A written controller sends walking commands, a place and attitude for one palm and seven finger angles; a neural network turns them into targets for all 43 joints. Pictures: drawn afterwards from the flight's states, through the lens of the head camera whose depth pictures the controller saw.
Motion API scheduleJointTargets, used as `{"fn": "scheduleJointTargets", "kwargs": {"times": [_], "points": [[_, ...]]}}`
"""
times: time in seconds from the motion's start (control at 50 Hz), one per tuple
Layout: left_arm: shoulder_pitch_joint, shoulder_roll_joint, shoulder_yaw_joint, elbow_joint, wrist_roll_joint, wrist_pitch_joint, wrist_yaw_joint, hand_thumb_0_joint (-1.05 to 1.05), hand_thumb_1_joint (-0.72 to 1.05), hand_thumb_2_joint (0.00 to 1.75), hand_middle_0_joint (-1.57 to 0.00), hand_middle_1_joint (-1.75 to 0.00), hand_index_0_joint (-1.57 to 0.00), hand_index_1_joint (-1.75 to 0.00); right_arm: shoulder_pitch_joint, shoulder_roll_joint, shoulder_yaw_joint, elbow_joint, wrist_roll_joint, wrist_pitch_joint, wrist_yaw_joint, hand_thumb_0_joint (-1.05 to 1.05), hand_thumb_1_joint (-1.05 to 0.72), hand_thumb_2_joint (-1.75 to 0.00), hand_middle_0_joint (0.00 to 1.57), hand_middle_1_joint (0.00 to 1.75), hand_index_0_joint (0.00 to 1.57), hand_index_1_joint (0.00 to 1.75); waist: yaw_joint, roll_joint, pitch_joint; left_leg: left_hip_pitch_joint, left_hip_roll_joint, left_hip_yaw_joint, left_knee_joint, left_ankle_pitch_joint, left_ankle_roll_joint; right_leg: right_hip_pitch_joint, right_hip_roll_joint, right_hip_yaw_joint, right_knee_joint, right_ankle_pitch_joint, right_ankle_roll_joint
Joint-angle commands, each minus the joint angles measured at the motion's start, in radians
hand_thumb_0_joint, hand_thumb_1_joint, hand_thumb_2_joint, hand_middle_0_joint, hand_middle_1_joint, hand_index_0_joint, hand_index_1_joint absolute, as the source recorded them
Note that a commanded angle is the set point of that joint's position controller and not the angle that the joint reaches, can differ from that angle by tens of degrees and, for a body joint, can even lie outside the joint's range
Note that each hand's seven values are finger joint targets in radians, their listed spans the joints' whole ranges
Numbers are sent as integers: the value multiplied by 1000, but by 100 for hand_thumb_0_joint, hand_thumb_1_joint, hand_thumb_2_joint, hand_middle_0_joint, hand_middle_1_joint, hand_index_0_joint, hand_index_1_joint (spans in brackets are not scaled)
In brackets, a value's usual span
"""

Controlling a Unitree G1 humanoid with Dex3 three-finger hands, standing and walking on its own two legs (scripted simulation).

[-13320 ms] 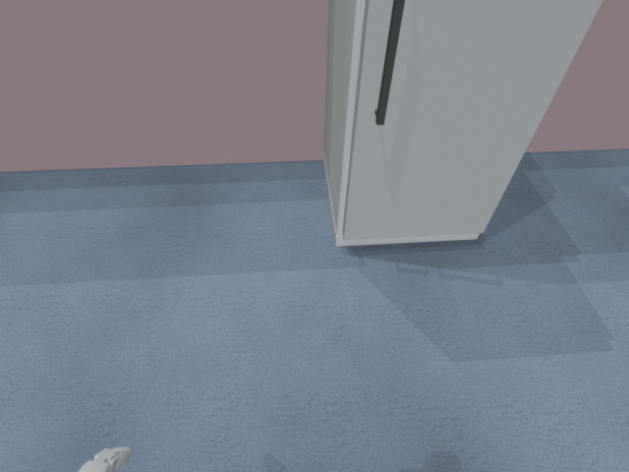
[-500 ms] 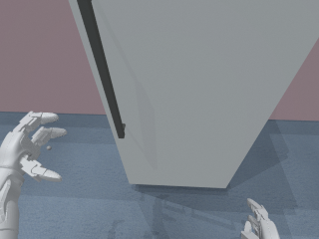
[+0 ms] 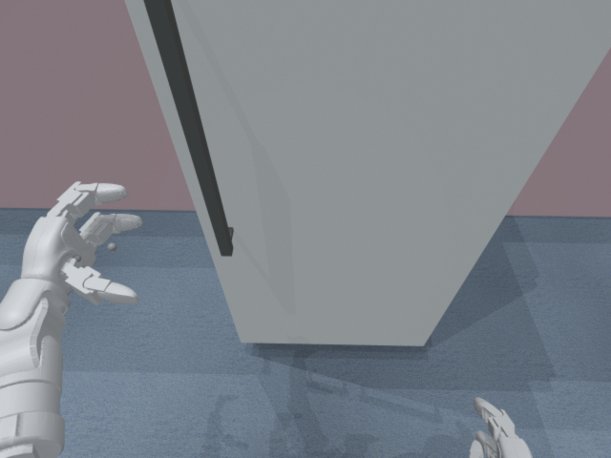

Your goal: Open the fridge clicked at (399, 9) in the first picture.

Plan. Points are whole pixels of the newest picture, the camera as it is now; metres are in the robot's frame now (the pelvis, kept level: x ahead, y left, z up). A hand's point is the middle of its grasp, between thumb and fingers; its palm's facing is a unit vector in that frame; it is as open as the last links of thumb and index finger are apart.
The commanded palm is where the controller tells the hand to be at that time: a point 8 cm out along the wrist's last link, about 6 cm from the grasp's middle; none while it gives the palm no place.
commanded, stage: move the hooked fingers beside the handle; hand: left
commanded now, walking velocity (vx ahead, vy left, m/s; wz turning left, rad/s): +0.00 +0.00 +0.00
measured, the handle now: (204, 150) +0.51 +0.18 +0.13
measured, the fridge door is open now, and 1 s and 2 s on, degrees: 0 0 0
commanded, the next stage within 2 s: feel for the door with the fingertips in 1.92 s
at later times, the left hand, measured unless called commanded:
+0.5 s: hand (137, 216) +0.38 +0.24 +0.12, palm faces +0.03 -1.00 +0.01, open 14.0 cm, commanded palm +0.35 +0.29 +0.11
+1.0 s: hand (157, 194) +0.43 +0.23 +0.11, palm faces +0.02 -1.00 +0.02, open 14.0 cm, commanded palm +0.41 +0.29 +0.11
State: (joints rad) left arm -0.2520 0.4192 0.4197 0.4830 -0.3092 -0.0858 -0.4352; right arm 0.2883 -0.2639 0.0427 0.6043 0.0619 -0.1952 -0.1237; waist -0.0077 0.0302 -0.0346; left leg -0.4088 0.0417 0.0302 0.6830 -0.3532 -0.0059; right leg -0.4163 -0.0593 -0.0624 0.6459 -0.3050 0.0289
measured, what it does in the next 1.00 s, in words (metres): stands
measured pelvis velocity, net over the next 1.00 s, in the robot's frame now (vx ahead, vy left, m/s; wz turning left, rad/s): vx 0.00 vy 0.00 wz -0.02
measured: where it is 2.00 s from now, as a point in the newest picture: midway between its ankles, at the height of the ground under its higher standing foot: outside the picture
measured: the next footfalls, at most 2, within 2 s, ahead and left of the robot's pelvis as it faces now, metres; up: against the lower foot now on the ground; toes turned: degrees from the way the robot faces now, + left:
none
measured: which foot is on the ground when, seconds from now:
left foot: down 0.00-1.00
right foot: down 0.00-1.00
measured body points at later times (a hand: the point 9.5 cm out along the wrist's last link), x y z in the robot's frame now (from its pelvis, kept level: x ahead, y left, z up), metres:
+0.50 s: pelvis +0.00 +0.00 +0.00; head +0.04 -0.01 +0.45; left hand +0.37 +0.29 +0.12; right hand +0.12 -0.26 -0.10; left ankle +0.00 +0.12 -0.72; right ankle +0.01 -0.14 -0.72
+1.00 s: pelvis +0.00 +0.00 -0.01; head +0.06 +0.00 +0.44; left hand +0.42 +0.29 +0.11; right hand +0.07 -0.27 -0.12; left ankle +0.00 +0.12 -0.72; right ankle +0.01 -0.14 -0.72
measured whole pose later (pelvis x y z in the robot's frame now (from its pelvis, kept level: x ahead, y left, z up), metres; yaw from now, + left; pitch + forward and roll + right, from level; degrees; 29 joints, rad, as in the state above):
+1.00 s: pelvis +0.00 +0.00 -0.01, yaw -1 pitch +10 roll -1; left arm -0.65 0.49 0.43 0.94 -0.22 -0.23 -0.40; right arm 0.35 -0.28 0.03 0.64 0.05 -0.06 -0.10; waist -0.07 0.01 -0.05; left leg -0.54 0.06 0.04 0.74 -0.37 -0.01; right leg -0.55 -0.04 -0.05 0.70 -0.31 0.02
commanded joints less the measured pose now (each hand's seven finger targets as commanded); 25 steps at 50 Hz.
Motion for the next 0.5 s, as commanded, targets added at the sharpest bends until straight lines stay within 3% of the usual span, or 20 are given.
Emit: {"fn": "scheduleJointTargets", "kwargs": {"times": [0.0, 0.08, 0.12, 0.18, 0.22, 0.24, 0.3, 0.36, 0.42, 0.48], "points": [[-303, 242, 49, -261, -7, -92, 22, 0, -50, 30, -30, -120, -30, -120, -49, -135, -54, -151, -5, -49, -3, 0, -90, -90, 20, 30, 20, 30, 15, 60, -297, 125, -33, -34, -108, 274, 15, 122, 58, -2, -50, 240, -47], [-298, 237, 54, -279, -11, -113, 40, 0, -50, 30, -30, -120, -30, -120, -37, -135, -57, -136, -7, -44, 1, 0, -90, -90, 20, 30, 20, 30, 15, 58, -307, 143, -27, -33, -106, 322, 12, 128, 62, -4, -47, 281, -47], [-291, 225, 50, -206, -9, -91, 46, 0, -50, 30, -30, -120, -30, -120, -32, -138, -57, -125, -3, -34, -1, 0, -90, -90, 20, 30, 20, 30, 6, 12, -245, 107, -25, -32, -116, 272, 11, 99, 62, -9, -57, 247, -43], [-357, 250, 54, -133, 10, -66, 53, 0, -50, 30, -30, -120, -30, -120, -27, -146, -55, -116, 0, -16, -2, 0, -90, -90, 20, 30, 20, 30, -5, -1, -192, 65, -29, -27, -124, 212, 15, 78, 58, -4, -70, 201, -42], [-403, 239, 33, -125, 23, -66, 58, 0, -50, 30, -30, -120, -30, -120, -26, -142, -56, -120, -1, -9, -3, 0, -90, -90, 20, 30, 20, 30, -10, 18, -204, 69, -32, -26, -122, 196, 15, 69, 56, 0, -70, 182, -42], [-429, 263, 49, -127, 28, -76, 62, 0, -50, 30, -30, -120, -30, -120, -23, -143, -57, -117, -4, -7, -3, 0, -90, -90, 20, 30, 20, 30, -7, 33, -225, 75, -33, -28, -117, 203, 15, 73, 55, 2, -66, 187, -45], [-471, 270, 49, -185, 29, -125, 61, 0, -50, 30, -30, -120, -30, -120, -14, -137, -59, -122, -11, -4, 0, 0, -90, -90, 20, 30, 20, 30, -5, 58, -328, 128, -33, -27, -97, 286, 16, 121, 60, 9, -47, 266, -49], [-504, 260, 37, -115, 20, -148, 51, 0, -50, 30, -30, -120, -30, -120, 2, -141, -59, -101, -11, 5, -3, 0, -90, -90, 20, 30, 20, 30, -18, 15, -316, 109, -30, -27, -85, 287, 17, 119, 64, 7, -44, 279, -48], [-521, 244, 17, -14, 24, -124, 37, 0, -50, 30, -30, -120, -30, -120, 6, -148, -60, -91, -5, 15, -3, 0, -90, -90, 20, 30, 20, 30, -28, 20, -264, 71, -33, -19, -87, 230, 18, 74, 58, 10, -52, 247, -43], [-553, 289, 34, 74, 45, -103, 36, 0, -50, 30, -30, -120, -30, -120, 20, -158, -60, -90, -5, 30, 1, 0, -90, -90, 20, 30, 20, 30, -26, 9, -246, 30, -36, -18, -84, 213, 19, 68, 54, 13, -49, 231, -44]]}}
